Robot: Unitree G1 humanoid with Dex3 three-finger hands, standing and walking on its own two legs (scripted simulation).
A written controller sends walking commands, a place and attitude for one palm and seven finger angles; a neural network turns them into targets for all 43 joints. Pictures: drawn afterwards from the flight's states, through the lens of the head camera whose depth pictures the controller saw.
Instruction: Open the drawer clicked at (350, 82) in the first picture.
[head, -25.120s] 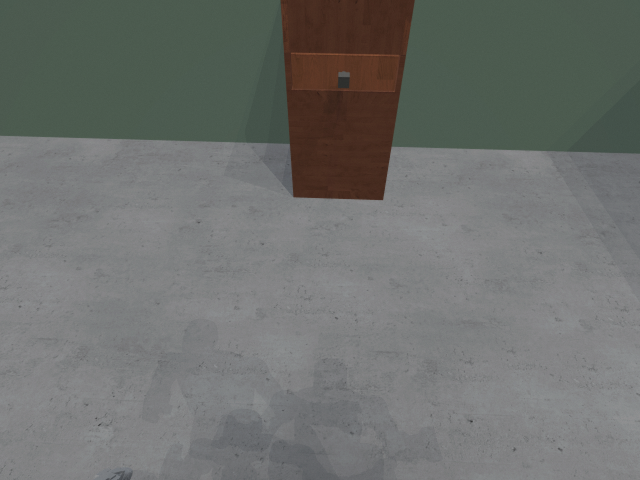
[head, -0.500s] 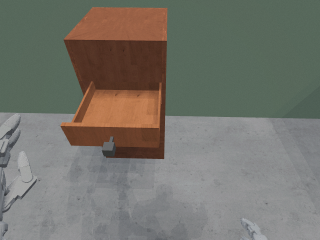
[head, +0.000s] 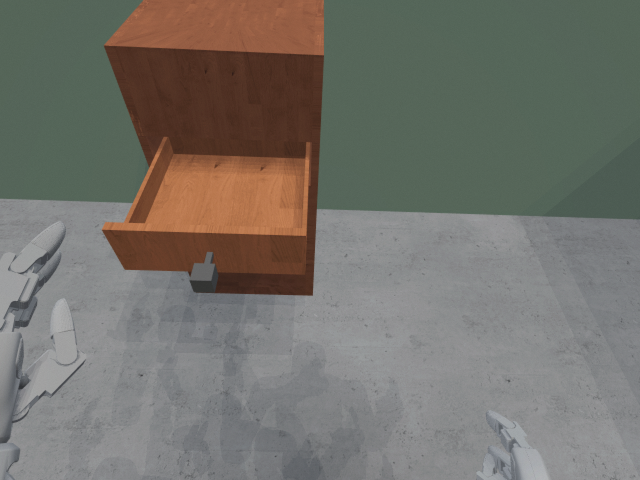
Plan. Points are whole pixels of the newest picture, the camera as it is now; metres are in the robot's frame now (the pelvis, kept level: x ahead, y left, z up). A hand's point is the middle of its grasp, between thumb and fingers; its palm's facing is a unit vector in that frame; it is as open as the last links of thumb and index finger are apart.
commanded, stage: let the arm hang, fingers relaxed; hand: left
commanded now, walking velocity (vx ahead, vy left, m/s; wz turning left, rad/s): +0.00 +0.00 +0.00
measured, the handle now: (206, 269) +0.51 +0.24 -0.15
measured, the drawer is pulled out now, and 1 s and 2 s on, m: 0.30 0.30 0.30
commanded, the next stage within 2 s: look to check the result in 1.08 s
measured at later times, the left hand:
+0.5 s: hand out of the picture -0.07 +0.18 -0.16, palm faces +0.01 -0.97 -0.22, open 7.2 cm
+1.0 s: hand out of the picture +0.01 +0.17 -0.17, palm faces +0.01 -0.98 -0.22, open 7.3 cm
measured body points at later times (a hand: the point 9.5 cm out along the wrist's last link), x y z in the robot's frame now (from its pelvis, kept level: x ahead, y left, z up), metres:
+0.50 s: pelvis -0.01 +0.00 +0.01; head +0.03 +0.00 +0.45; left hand -0.07 +0.24 -0.15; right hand -0.02 -0.23 -0.15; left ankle +0.01 +0.11 -0.74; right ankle +0.00 -0.12 -0.74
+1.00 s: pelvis +0.00 +0.00 +0.01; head +0.01 -0.02 +0.45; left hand +0.01 +0.22 -0.15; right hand -0.03 -0.20 -0.16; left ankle +0.01 +0.11 -0.74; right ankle +0.00 -0.12 -0.74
